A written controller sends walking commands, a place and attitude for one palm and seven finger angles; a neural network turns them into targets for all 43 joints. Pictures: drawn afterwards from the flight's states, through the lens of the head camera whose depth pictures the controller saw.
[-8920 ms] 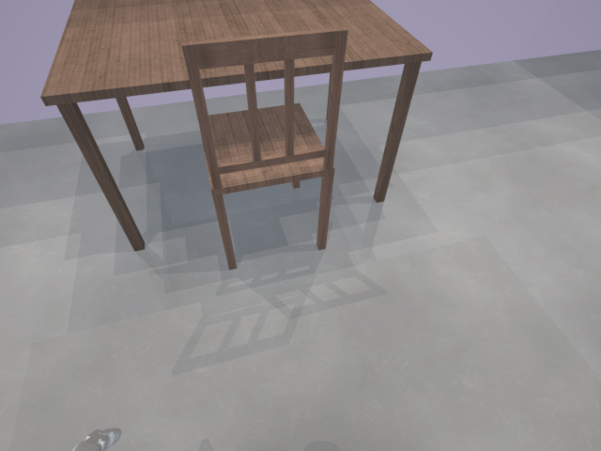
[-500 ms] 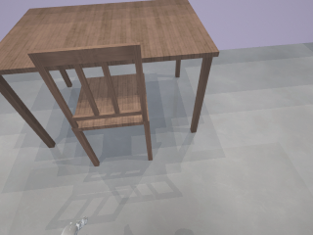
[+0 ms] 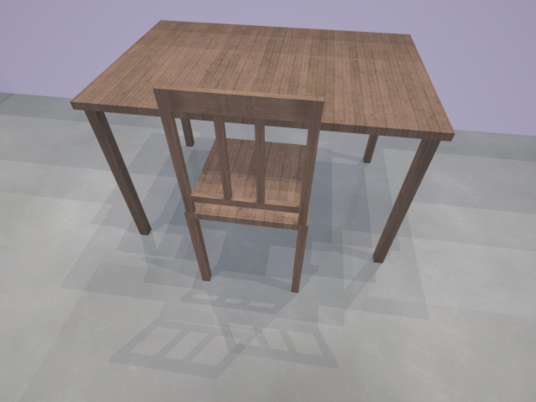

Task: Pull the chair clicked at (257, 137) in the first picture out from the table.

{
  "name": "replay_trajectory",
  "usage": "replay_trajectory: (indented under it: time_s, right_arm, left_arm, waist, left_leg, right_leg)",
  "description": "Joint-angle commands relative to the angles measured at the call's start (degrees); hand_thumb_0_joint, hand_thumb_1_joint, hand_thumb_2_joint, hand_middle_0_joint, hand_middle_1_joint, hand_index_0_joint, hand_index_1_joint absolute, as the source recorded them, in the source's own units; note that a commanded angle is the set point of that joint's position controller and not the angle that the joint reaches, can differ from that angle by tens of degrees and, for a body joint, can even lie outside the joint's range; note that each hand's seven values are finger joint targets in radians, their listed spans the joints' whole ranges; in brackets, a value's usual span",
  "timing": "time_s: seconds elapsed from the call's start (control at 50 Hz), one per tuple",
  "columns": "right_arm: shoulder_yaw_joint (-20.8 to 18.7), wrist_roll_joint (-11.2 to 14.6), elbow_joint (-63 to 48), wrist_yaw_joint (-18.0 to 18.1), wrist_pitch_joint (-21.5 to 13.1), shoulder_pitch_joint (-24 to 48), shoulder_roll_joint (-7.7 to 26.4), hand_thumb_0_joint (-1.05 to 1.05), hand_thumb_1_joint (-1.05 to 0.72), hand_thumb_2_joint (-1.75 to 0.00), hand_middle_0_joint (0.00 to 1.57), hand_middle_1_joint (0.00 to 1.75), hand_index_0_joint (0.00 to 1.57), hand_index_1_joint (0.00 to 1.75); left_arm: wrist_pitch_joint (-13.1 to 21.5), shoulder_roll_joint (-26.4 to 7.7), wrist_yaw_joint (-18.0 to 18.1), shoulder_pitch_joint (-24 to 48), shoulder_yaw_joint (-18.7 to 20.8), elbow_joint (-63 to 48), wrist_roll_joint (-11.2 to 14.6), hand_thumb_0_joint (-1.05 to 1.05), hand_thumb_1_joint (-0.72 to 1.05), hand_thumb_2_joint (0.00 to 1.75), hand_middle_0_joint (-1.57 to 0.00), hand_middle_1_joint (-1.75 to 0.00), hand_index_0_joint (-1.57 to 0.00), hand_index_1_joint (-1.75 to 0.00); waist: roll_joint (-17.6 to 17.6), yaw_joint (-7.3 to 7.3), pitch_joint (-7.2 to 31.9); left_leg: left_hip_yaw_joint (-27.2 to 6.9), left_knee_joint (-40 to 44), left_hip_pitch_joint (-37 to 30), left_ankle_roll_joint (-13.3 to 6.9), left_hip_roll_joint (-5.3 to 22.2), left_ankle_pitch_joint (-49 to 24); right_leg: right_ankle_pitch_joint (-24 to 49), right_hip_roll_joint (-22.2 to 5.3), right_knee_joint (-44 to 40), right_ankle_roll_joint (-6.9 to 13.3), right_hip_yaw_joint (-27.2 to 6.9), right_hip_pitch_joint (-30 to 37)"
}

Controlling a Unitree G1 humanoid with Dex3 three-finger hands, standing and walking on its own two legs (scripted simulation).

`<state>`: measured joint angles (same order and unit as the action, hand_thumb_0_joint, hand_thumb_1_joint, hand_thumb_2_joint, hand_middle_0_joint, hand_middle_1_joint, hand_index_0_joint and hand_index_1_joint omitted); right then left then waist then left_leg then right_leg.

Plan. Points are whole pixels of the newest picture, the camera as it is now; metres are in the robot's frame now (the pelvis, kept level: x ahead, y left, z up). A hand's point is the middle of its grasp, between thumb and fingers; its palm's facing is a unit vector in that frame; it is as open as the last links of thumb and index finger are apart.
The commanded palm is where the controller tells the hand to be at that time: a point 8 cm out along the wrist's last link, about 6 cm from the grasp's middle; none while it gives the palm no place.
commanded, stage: take the last steps up to it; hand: left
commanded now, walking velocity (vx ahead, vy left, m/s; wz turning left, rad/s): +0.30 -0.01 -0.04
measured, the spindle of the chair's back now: (223, 160) +0.73 +0.22 -0.10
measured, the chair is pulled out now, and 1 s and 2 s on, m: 0.00 0.00 0.00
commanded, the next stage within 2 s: come to a stop and stand still in 0.62 s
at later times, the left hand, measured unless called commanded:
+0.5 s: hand (183, 348) +0.24 +0.20 -0.18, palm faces -0.04 -0.98 -0.19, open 7.4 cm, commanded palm none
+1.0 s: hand (208, 322) +0.30 +0.17 -0.18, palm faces +0.01 -0.98 -0.22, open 7.3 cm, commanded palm none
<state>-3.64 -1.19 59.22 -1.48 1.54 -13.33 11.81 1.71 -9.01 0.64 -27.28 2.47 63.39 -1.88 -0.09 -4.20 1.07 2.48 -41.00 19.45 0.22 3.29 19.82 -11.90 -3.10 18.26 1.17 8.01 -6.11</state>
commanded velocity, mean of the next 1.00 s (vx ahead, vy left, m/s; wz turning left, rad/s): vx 0.10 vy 0.00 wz -0.03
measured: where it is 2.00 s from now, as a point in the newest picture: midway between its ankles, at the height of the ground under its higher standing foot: outside the picture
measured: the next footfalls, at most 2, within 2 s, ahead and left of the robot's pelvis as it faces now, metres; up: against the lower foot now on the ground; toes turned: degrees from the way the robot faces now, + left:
left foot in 0.08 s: +0.06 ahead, +0.13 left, +0.00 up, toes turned +4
right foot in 0.58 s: +0.32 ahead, -0.10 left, +0.00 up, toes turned -9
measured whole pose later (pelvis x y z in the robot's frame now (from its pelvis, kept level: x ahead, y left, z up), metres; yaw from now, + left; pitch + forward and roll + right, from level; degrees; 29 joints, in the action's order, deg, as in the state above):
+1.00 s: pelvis +0.26 -0.01 -0.01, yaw -4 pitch -1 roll +0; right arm -2.5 -0.1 60.5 1.8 1.6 -10.5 10.3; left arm 0.5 -8.0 2.1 -13.6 1.9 61.4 -1.3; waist 1.6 -1.6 -2.0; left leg 1.4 -39.4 20.0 2.9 1.7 20.4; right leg -12.5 0.9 26.9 3.9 5.9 -13.6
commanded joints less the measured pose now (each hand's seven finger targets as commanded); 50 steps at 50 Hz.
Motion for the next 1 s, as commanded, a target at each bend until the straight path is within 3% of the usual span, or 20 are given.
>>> replay_trajectory:
  time_s: [0.0,0.02,0.06,0.08,0.14,0.22,0.36,0.44,0.5,0.52,0.54,0.56,0.58,0.6,0.64,0.72,0.8,0.86,0.94,0.98]
  right_arm:
    - [0.37,0.05,-2.33,0.56,-3.10,-3.05,0.60,0.00,-0.90,-0.90,0.20,0.30,0.20,0.30]
    - [0.15,0.25,-0.70,1.17,-3.67,-7.28,2.21,0.00,-0.90,-0.90,0.20,0.30,0.20,0.30]
    - [-1.93,-0.11,1.33,2.33,-3.94,-16.79,11.23,0.00,-0.90,-0.90,0.20,0.30,0.20,0.30]
    - [-1.71,-0.19,0.88,2.76,-3.53,-16.64,11.66,0.00,-0.90,-0.90,0.20,0.30,0.20,0.30]
    - [0.62,-0.01,-0.37,3.12,-4.41,-8.30,3.89,0.00,-0.90,-0.90,0.20,0.30,0.20,0.30]
    - [1.07,0.51,0.22,3.50,-6.25,-9.48,2.19,0.00,-0.90,-0.90,0.20,0.30,0.20,0.30]
    - [1.30,0.10,3.27,3.97,-6.66,-14.89,2.16,0.00,-0.90,-0.90,0.20,0.30,0.20,0.30]
    - [1.02,-0.56,4.81,3.97,-5.99,-16.58,3.01,0.00,-0.90,-0.90,0.20,0.30,0.20,0.30]
    - [0.74,-0.31,5.12,3.92,-5.66,-14.97,4.48,0.00,-0.90,-0.90,0.20,0.30,0.20,0.30]
    - [0.70,0.05,4.98,3.80,-5.61,-14.23,4.84,0.00,-0.90,-0.90,0.20,0.30,0.20,0.30]
    - [0.78,0.63,4.79,3.29,-5.73,-14.05,3.89,0.00,-0.90,-0.90,0.20,0.30,0.20,0.30]
    - [1.08,1.39,3.80,2.77,-5.78,-18.25,0.28,0.00,-0.90,-0.90,0.20,0.30,0.20,0.30]
    - [1.07,1.54,3.04,3.17,-5.38,-16.85,1.21,0.00,-0.90,-0.90,0.20,0.30,0.20,0.30]
    - [0.78,1.29,3.04,3.27,-5.06,-14.54,0.15,0.00,-0.90,-0.90,0.20,0.30,0.20,0.30]
    - [0.74,0.41,3.22,2.63,-3.96,-12.06,-0.91,0.00,-0.90,-0.90,0.20,0.30,0.20,0.30]
    - [1.32,-0.14,4.44,2.70,-2.08,-14.55,-2.99,0.00,-0.90,-0.90,0.20,0.30,0.20,0.30]
    - [2.16,0.60,3.96,3.19,-0.86,-11.81,-3.57,0.00,-0.90,-0.90,0.20,0.30,0.20,0.30]
    - [1.43,1.04,1.68,3.17,-0.44,-6.30,-1.77,0.00,-0.90,-0.90,0.20,0.30,0.20,0.30]
    - [0.71,0.84,-0.12,3.19,0.07,-2.57,-0.23,0.00,-0.90,-0.90,0.20,0.30,0.20,0.30]
    - [0.58,0.93,0.30,3.27,0.01,-3.27,-0.06,0.00,-0.90,-0.90,0.20,0.30,0.20,0.30]
  left_arm:
    - [0.90,-8.89,0.02,1.69,1.77,-1.84,0.49,0.00,0.90,0.90,-0.20,-0.30,-0.20,-0.30]
    - [0.68,-7.44,-0.17,2.24,1.42,-1.61,0.69,0.00,0.90,0.90,-0.20,-0.30,-0.20,-0.30]
    - [0.31,-1.75,-0.57,2.57,0.22,-3.80,0.82,0.00,0.90,0.90,-0.20,-0.30,-0.20,-0.30]
    - [0.26,-3.38,-0.40,6.42,0.46,-5.23,0.42,0.00,0.90,0.90,-0.20,-0.30,-0.20,-0.30]
    - [-0.22,-3.70,-1.25,6.59,1.11,-3.01,-0.12,0.00,0.90,0.90,-0.20,-0.30,-0.20,-0.30]
    - [-0.63,-2.07,-1.52,4.33,1.26,-2.04,0.16,0.00,0.90,0.90,-0.20,-0.30,-0.20,-0.30]
    - [-0.84,-2.78,-1.86,16.44,1.19,-7.21,0.65,0.00,0.90,0.90,-0.20,-0.30,-0.20,-0.30]
    - [-0.35,-1.86,-1.87,22.01,0.67,-9.26,1.02,0.00,0.90,0.90,-0.20,-0.30,-0.20,-0.30]
    - [0.36,-3.24,-1.38,15.08,1.09,-7.53,1.01,0.00,0.90,0.90,-0.20,-0.30,-0.20,-0.30]
    - [0.96,-4.54,-1.24,8.24,1.54,-5.47,0.81,0.00,0.90,0.90,-0.20,-0.30,-0.20,-0.30]
    - [1.79,-7.84,-0.87,0.97,2.50,-3.12,0.45,0.00,0.90,0.90,-0.20,-0.30,-0.20,-0.30]
    - [2.24,-13.85,-0.14,-3.69,3.99,-2.34,0.39,0.00,0.90,0.90,-0.20,-0.30,-0.20,-0.30]
    - [1.82,-15.65,0.00,-3.68,3.85,-2.26,1.72,0.00,0.90,0.90,-0.20,-0.30,-0.20,-0.30]
    - [1.22,-13.19,0.24,2.57,3.11,-3.60,1.93,0.00,0.90,0.90,-0.20,-0.30,-0.20,-0.30]
    - [1.61,-8.64,0.22,11.14,1.74,-5.50,1.72,0.00,0.90,0.90,-0.20,-0.30,-0.20,-0.30]
    - [2.08,-4.75,0.73,14.80,0.38,-6.09,1.17,0.00,0.90,0.90,-0.20,-0.30,-0.20,-0.30]
    - [1.40,-5.00,1.16,13.23,0.01,-5.04,0.88,0.00,0.90,0.90,-0.20,-0.30,-0.20,-0.30]
    - [0.46,-7.80,1.66,11.34,0.65,-4.66,0.72,0.00,0.90,0.90,-0.20,-0.30,-0.20,-0.30]
    - [-0.72,-8.85,2.11,10.34,1.37,-4.07,0.48,0.00,0.90,0.90,-0.20,-0.30,-0.20,-0.30]
    - [-1.21,-9.23,2.14,11.40,1.40,-3.98,0.68,0.00,0.90,0.90,-0.20,-0.30,-0.20,-0.30]
  waist:
    - [-6.81,4.50,-5.02]
    - [-1.57,6.33,-3.79]
    - [20.62,9.28,-2.41]
    - [13.89,9.68,-6.63]
    - [8.02,5.55,-12.43]
    - [5.32,3.34,-9.32]
    - [6.32,5.27,-10.55]
    - [7.51,6.71,-10.70]
    - [5.45,3.04,-6.46]
    - [4.28,0.08,-2.01]
    - [0.22,-3.02,3.32]
    - [-14.10,-2.91,11.34]
    - [-10.59,-1.89,12.66]
    - [-4.69,0.06,3.95]
    - [-3.50,3.64,-1.55]
    - [-2.35,7.33,-2.44]
    - [-2.41,6.09,0.42]
    - [-2.97,4.01,1.93]
    - [-7.57,3.24,0.72]
    - [-7.94,4.26,-0.41]
  left_leg:
    - [4.45,14.95,-12.37,-0.72,-2.66,-3.76]
    - [3.17,18.04,-20.29,-0.64,-2.06,-2.77]
    - [-25.09,32.02,-26.97,-6.46,18.73,15.95]
    - [-28.14,34.83,-21.73,-9.02,21.24,18.58]
    - [-16.27,35.61,-11.07,-7.10,14.29,8.66]
    - [-7.02,33.23,-14.33,-7.27,11.10,-16.13]
    - [-5.11,30.20,-19.68,-10.36,11.88,-32.33]
    - [-2.07,26.75,-20.74,-9.12,11.81,-39.47]
    - [-0.50,17.56,-17.92,-7.92,11.83,-50.61]
    - [0.67,9.61,-16.06,-6.28,9.86,-49.31]
    - [2.15,-2.29,-8.06,-4.22,6.73,-38.81]
    - [4.95,-21.20,5.57,-1.46,-2.77,-1.36]
    - [-1.25,-33.31,6.69,-2.20,-3.57,14.16]
    - [-3.04,-35.79,9.38,-2.71,-0.62,11.29]
    - [-4.02,-34.99,8.58,-2.10,2.24,2.34]
    - [-2.39,-24.23,3.06,-0.06,2.84,-1.71]
    - [-1.76,-10.67,0.46,2.12,1.11,-1.33]
    - [-1.67,-4.15,1.39,2.88,-0.08,1.42]
    - [-1.92,2.33,-1.13,2.88,-1.25,1.39]
    - [-1.69,10.17,-6.39,2.55,-1.42,-5.05]
  right_leg:
    - [-18.72,-10.43,-5.68,5.82,-11.08,-11.94]
    - [-18.62,-7.89,0.11,4.35,-8.73,-16.87]
    - [-20.18,1.07,29.49,-0.38,0.20,-31.71]
    - [-18.86,-0.52,36.78,0.24,-4.20,-34.61]
    - [-6.83,-3.70,44.22,0.02,-6.91,-32.21]
    - [-0.20,-3.23,45.45,-1.81,-6.31,-31.49]
    - [1.31,-3.37,35.54,-1.42,-4.82,-35.22]
    - [-0.34,-1.14,23.80,0.60,-1.99,-28.92]
    - [0.27,2.29,17.84,2.71,-0.41,-14.24]
    - [4.66,3.36,13.39,3.05,-0.06,-4.35]
    - [10.15,-0.83,11.52,4.70,-5.37,9.14]
    - [22.16,-17.28,6.82,11.68,-28.59,21.51]
    - [26.77,-22.62,1.40,15.55,-34.68,17.06]
    - [16.99,-21.02,-1.17,15.87,-29.66,8.74]
    - [8.98,-15.71,-4.20,11.47,-22.75,-4.77]
    - [17.99,-11.34,-5.89,9.01,-10.88,-13.78]
    - [33.50,-10.96,-2.55,8.30,-10.60,-9.60]
    - [38.77,-13.22,1.80,10.30,-13.02,-3.89]
    - [37.54,-13.78,3.86,10.60,-15.08,-3.46]
    - [33.00,-12.20,5.82,8.46,-13.81,-6.10]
